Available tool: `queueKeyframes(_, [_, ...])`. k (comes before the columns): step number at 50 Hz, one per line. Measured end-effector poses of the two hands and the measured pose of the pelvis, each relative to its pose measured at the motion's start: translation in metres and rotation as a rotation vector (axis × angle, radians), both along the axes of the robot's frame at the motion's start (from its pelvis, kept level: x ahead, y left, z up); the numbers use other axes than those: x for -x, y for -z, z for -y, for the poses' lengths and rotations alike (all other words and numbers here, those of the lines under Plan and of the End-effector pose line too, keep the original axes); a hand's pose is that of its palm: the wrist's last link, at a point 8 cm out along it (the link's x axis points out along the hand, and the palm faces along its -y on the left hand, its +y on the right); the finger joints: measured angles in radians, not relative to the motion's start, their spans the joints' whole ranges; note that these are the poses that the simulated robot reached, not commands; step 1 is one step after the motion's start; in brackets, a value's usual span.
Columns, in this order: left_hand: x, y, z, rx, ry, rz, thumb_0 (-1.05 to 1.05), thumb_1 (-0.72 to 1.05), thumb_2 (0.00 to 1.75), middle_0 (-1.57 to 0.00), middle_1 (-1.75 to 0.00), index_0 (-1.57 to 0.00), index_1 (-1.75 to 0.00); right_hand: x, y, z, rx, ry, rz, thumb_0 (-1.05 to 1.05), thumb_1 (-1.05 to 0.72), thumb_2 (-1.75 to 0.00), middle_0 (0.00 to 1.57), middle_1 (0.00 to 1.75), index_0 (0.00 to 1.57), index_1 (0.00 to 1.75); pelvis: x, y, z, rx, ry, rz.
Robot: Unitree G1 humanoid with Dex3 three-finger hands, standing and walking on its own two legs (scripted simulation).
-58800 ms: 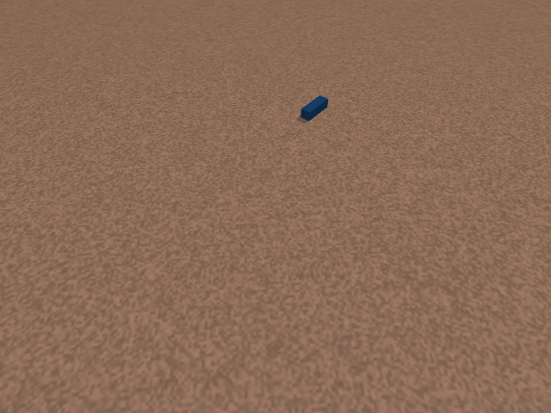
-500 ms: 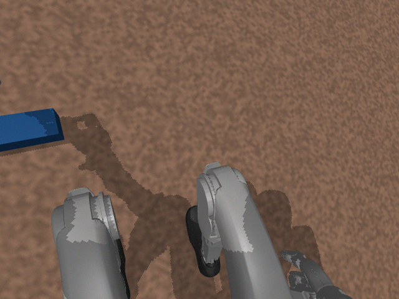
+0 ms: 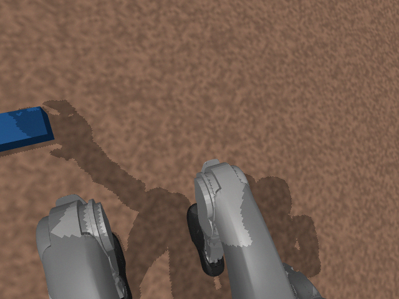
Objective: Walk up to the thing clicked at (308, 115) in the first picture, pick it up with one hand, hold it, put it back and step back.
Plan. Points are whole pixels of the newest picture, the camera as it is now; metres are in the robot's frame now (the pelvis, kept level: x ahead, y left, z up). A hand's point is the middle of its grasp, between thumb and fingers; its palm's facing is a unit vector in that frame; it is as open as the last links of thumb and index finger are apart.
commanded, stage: home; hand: left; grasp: from above
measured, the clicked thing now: out of the picture +0.48 +0.35 -0.31
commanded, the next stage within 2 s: none
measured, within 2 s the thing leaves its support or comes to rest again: neither
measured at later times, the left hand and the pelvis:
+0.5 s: hand out of the picture +0.30 +0.30 +0.07, palm faces -0.15 -0.78 -0.61, open 7.6 cm; pelvis +0.01 +0.00 +0.17, yaw +6 degrees
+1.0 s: hand out of the picture +0.23 +0.22 +0.27, palm faces +0.24 -0.95 -0.21, open 7.4 cm; pelvis +0.07 +0.00 +0.35, yaw +11 degrees
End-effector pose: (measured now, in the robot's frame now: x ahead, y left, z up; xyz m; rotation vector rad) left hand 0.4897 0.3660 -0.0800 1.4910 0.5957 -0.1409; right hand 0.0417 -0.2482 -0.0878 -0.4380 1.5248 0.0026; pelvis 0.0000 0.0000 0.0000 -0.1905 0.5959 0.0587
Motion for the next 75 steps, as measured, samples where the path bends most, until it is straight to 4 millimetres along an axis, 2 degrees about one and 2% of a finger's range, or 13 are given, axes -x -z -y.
queueKeyframes(4, [0.017,-0.015,0.004,0.090,-0.026,0.011,0.01,-0.08,0.88,-0.20,-0.65,-0.20,-0.66,-0.009,-0.013,0.004,-0.003,0.012,0.003,0.00,-0.89,-0.90,0.21,0.30,0.20,0.30,-0.003,-0.016,0.000,-0.003,-0.010,-0.016])
queueKeyframes(7, [0.039,-0.041,0.007,0.186,-0.059,0.057,0.01,0.12,0.84,-0.20,-0.52,-0.20,-0.53,-0.023,-0.026,0.010,0.005,0.018,0.022,0.00,-0.89,-0.90,0.21,0.30,0.20,0.30,-0.005,-0.032,0.001,-0.015,-0.019,-0.028])
queueKeyframes(12, [0.087,-0.090,0.004,0.321,-0.170,0.104,0.01,0.48,0.84,-0.21,-0.39,-0.21,-0.39,-0.064,-0.057,0.017,0.018,0.006,0.138,0.00,-0.90,-0.90,0.21,0.30,0.20,0.30,-0.004,-0.069,0.001,-0.031,-0.030,-0.031])
queueKeyframes(16, [0.127,-0.126,0.005,0.413,-0.264,0.096,0.01,0.68,0.86,-0.21,-0.34,-0.21,-0.34,-0.104,-0.090,0.012,0.001,-0.021,0.279,0.00,-0.90,-0.90,0.21,0.30,0.20,0.30,-0.003,-0.101,0.001,-0.043,-0.040,-0.011])
queueKeyframes(23, [0.188,-0.178,0.027,0.618,-0.414,0.090,0.01,0.84,0.88,-0.21,-0.31,-0.21,-0.31,-0.162,-0.157,-0.010,-0.055,-0.073,0.512,0.00,-0.90,-0.90,0.21,0.30,0.20,0.30,-0.004,-0.159,0.001,-0.065,-0.064,0.050])
queueKeyframes(30, [0.227,-0.228,0.050,0.785,-0.594,0.118,0.01,0.87,0.89,-0.21,-0.31,-0.21,-0.30,-0.190,-0.219,-0.033,-0.115,-0.079,0.659,0.01,-0.90,-0.90,0.21,0.30,0.20,0.30,-0.012,-0.212,0.003,-0.088,-0.088,0.111])
queueKeyframes(37, [0.253,-0.280,0.067,0.908,-0.760,0.119,0.01,0.89,0.89,-0.21,-0.31,-0.21,-0.30,-0.195,-0.272,-0.042,-0.137,-0.050,0.725,0.01,-0.90,-0.90,0.21,0.30,0.20,0.30,-0.026,-0.261,0.003,-0.109,-0.103,0.177])
queueKeyframes(47, [0.281,-0.359,0.093,1.054,-0.935,0.108,0.02,0.90,0.89,-0.20,-0.30,-0.21,-0.30,-0.191,-0.342,-0.038,-0.095,0.007,0.768,0.01,-0.90,-0.90,0.21,0.30,0.20,0.30,-0.057,-0.330,0.002,-0.138,-0.125,0.272])
queueKeyframes(52, [0.289,-0.395,0.103,1.090,-0.951,0.115,0.02,0.90,0.89,-0.20,-0.30,-0.20,-0.30,-0.198,-0.372,-0.035,-0.076,0.024,0.817,0.01,-0.90,-0.90,0.21,0.30,0.20,0.30,-0.073,-0.355,0.000,-0.151,-0.130,0.316])
queueKeyframes(57, [0.296,-0.425,0.109,1.101,-0.932,0.134,0.02,0.90,0.89,-0.20,-0.30,-0.20,-0.30,-0.213,-0.393,-0.035,-0.077,0.023,0.884,0.01,-0.90,-0.90,0.21,0.30,0.20,0.30,-0.085,-0.370,-0.002,-0.162,-0.133,0.352])
queueKeyframes(62, [0.303,-0.438,0.112,1.105,-0.928,0.145,0.01,0.90,0.89,-0.20,-0.30,-0.20,-0.30,-0.231,-0.406,-0.040,-0.098,0.001,0.948,0.01,-0.90,-0.90,0.21,0.30,0.20,0.30,-0.091,-0.377,-0.003,-0.171,-0.139,0.379])
queueKeyframes(67, [0.309,-0.437,0.113,1.105,-0.940,0.133,0.01,0.90,0.89,-0.20,-0.30,-0.20,-0.30,-0.246,-0.414,-0.046,-0.123,-0.037,0.993,0.01,-0.90,-0.90,0.21,0.30,0.20,0.30,-0.091,-0.379,-0.001,-0.180,-0.144,0.396])
queueKeyframes(75, [0.311,-0.433,0.114,1.113,-0.948,0.132,0.02,0.90,0.89,-0.20,-0.30,-0.20,-0.30,-0.251,-0.416,-0.048,-0.130,-0.081,0.995,0.01,-0.90,-0.90,0.21,0.30,0.20,0.30,-0.088,-0.378,0.001,-0.182,-0.149,0.403])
